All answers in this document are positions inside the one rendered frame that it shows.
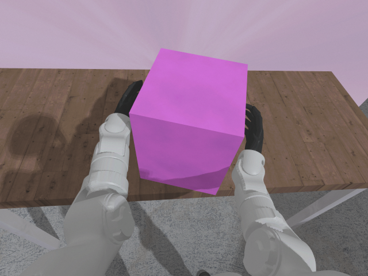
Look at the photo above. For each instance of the left robot forearm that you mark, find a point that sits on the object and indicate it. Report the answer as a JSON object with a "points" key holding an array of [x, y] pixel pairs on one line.
{"points": [[109, 165]]}

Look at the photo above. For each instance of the table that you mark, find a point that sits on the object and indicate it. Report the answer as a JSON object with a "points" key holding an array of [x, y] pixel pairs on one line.
{"points": [[315, 138]]}

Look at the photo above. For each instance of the carton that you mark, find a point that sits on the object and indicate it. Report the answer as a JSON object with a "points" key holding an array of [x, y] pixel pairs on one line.
{"points": [[188, 120]]}

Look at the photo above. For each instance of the right robot hand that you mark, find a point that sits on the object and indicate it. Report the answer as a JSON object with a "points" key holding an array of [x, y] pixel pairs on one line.
{"points": [[254, 133]]}

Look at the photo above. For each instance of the right robot forearm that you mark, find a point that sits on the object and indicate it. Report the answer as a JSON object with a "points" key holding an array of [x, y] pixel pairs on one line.
{"points": [[253, 201]]}

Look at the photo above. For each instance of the left robot upper arm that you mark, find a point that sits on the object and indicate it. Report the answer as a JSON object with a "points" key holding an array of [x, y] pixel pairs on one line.
{"points": [[95, 230]]}

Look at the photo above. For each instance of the right robot upper arm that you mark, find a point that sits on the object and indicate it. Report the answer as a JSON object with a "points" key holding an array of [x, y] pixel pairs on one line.
{"points": [[269, 252]]}

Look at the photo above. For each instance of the left robot hand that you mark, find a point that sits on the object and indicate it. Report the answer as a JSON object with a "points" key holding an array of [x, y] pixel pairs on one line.
{"points": [[128, 98]]}

